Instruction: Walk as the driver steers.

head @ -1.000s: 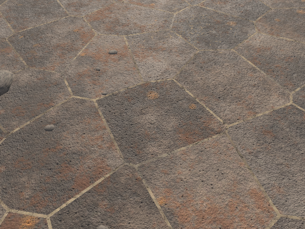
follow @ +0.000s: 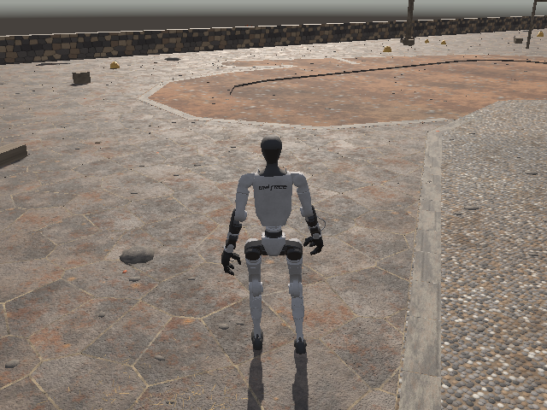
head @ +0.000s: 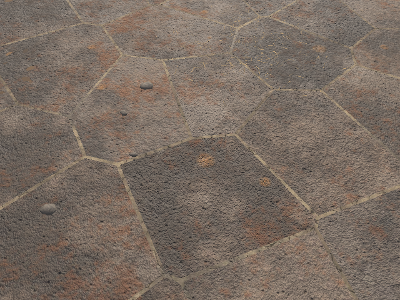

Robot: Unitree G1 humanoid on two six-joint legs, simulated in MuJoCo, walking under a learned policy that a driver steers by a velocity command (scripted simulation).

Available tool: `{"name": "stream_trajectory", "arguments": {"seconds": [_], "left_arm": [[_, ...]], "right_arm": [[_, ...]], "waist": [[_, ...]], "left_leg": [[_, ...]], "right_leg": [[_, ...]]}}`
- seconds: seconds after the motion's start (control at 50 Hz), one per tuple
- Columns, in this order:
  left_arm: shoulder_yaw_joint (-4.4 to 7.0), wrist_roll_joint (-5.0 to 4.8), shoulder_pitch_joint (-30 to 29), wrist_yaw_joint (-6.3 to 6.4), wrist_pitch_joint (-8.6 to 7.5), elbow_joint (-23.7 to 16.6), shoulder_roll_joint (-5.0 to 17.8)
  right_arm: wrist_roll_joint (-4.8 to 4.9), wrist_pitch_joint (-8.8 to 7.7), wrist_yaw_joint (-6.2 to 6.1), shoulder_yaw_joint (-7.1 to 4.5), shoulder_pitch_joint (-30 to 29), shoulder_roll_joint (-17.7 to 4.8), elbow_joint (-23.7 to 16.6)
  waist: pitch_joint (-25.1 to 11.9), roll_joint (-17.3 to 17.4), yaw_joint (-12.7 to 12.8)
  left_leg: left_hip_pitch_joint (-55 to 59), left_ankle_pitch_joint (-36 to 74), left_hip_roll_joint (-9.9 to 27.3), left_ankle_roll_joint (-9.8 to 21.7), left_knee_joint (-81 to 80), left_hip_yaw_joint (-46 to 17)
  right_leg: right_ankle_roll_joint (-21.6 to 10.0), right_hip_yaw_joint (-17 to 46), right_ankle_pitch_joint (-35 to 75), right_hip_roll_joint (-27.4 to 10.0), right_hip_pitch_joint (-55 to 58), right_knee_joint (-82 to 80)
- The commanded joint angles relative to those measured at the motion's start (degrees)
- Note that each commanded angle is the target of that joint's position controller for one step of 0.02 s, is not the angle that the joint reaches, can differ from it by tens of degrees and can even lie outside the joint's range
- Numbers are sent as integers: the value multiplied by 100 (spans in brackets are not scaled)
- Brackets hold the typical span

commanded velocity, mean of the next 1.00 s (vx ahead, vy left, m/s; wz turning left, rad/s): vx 0.40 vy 0.00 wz -0.26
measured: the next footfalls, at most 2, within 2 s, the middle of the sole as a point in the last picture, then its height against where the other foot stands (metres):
right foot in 0.42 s outside the picture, level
left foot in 0.88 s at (210, 242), level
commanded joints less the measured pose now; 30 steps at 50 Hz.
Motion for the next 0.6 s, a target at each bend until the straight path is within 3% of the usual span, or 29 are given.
{"name": "stream_trajectory", "arguments": {"seconds": [0.02,0.04,0.06,0.08,0.16,0.24,0.3,0.34,0.38,0.4,0.42,0.44,0.46,0.48,0.5,0.52,0.56,0.6], "left_arm": [[90,-58,-704,-21,-270,-672,585],[116,9,-740,2,-241,-685,535],[126,31,-713,0,-191,-690,473],[118,26,-703,-8,-144,-705,382],[45,107,-1517,-53,-71,-1077,224],[-93,31,-2401,-213,-50,-1346,121],[-125,-3,-2787,-336,-18,-1565,203],[-101,2,-2818,-425,-16,-1681,323],[38,20,-2278,-468,9,-1640,626],[179,15,-1440,-463,35,-1425,860],[345,27,-528,-403,77,-1236,1235],[457,72,-15,-361,85,-1199,1839],[326,83,135,-337,107,-1188,1444],[253,97,-234,-311,82,-1238,1174],[196,87,-744,-302,44,-1389,1015],[140,116,-1166,-312,25,-1515,863],[85,182,-1473,-296,9,-1644,743],[107,135,-1324,-236,-11,-1639,852]], "right_arm": [[-72,-74,60,-76,870,-672,5],[-99,-71,89,-36,695,-575,-42],[-127,-50,88,17,722,-423,-6],[-132,-37,64,27,848,-411,45],[-113,-10,-85,-6,1153,-663,122],[-89,-49,-146,-43,1426,-811,158],[-56,-13,-149,-65,1709,-785,288],[-70,53,-160,-106,1654,-870,251],[-106,137,-186,-158,1552,-1041,152],[-129,200,-206,-152,1461,-1047,79],[-180,206,-237,-109,1491,-1001,-59],[-269,43,-113,156,2122,-194,-292],[-108,-237,-4,134,1847,-436,-273],[108,-384,37,4,1187,-854,-508],[110,-444,2,10,840,-884,-615],[11,-420,-62,-41,729,-876,-597],[-79,-232,-131,-114,900,-827,-657],[-172,-101,-171,-114,814,-663,-779]], "waist": [[50,699,-529],[228,618,-395],[259,646,-293],[273,682,-239],[456,443,-268],[587,475,-495],[701,377,-537],[573,416,-421],[40,665,-62],[-399,680,372],[-917,386,723],[-1782,-1110,276],[-2300,-882,438],[-1392,-714,457],[-831,-144,265],[-453,270,6],[-238,99,-365],[-116,-45,-419]], "left_leg": [[2331,-912,1807,1084,-1933,-2738],[1901,-259,1631,988,-2032,-2284],[1630,290,1460,905,-2119,-1889],[1498,772,1392,896,-2173,-1648],[1267,1752,1247,922,-2310,-1041],[1210,1605,1177,757,-2542,-428],[1989,1899,1451,660,-2365,-193],[2439,2998,1563,543,-1922,27],[2684,5023,1553,400,-870,234],[2451,5548,1380,265,268,435],[1205,4577,1194,76,1871,514],[-1365,381,58,-335,4389,294],[-2191,-1675,-242,-220,5153,-829],[-2752,-1311,122,-65,5229,-978],[-2618,-790,408,-1,4812,-923],[-2248,-525,600,-37,4293,-872],[-1509,-377,816,-142,3654,-898],[-1368,-149,800,-325,3098,-769]], "right_leg": [[-311,125,731,-415,-3239,1675],[-306,124,1085,-550,-3024,1337],[-296,97,1291,-620,-2746,1125],[-260,40,1393,-627,-2614,914],[-30,-141,2243,-502,-2606,-527],[-124,-442,3220,-203,-1954,-1885],[-354,-326,3066,-135,-2123,-2254],[-543,-428,2642,27,-1929,-2359],[-753,-723,2115,411,-966,-2238],[-900,-857,2106,673,120,-2383],[-1159,-59,2147,264,1824,-2320],[-2314,3163,1199,-1340,4099,-2729],[-2429,4711,649,-1699,4492,-3810],[-2023,3815,811,-1456,3884,-3912],[-1813,3006,1343,-1214,2890,-3991],[-1686,2423,1924,-987,1911,-4104],[-1595,1895,2353,-687,817,-4339],[-1639,1561,2543,-551,288,-4483]]}}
